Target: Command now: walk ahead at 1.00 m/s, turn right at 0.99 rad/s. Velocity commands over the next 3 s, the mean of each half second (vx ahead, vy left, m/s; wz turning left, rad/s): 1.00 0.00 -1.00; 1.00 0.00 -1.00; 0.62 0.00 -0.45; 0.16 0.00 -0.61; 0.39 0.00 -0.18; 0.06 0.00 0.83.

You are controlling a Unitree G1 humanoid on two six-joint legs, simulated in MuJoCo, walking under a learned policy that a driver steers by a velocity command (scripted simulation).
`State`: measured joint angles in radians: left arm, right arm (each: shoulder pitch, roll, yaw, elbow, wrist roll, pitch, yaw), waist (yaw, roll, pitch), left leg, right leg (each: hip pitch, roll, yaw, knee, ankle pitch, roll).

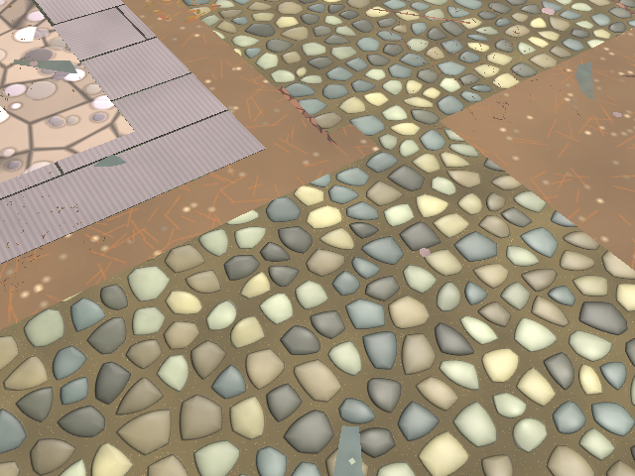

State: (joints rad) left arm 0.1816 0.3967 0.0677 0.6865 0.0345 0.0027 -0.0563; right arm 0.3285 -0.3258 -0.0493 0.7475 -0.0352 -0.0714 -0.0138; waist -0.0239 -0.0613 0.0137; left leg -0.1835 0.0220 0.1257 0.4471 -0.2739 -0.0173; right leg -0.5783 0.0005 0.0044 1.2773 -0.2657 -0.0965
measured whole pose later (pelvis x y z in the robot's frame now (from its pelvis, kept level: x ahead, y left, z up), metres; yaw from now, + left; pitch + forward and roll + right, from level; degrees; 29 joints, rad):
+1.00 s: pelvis +0.86 -0.25 -0.02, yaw -57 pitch +1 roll +3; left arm -0.06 0.33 0.03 0.56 0.03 0.01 -0.09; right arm 0.52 -0.32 -0.06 0.89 -0.03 -0.09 0.00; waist -0.08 -0.04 0.03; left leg 0.17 0.01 0.29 0.24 -0.41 -0.07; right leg -0.80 -0.05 -0.08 0.96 -0.07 -0.14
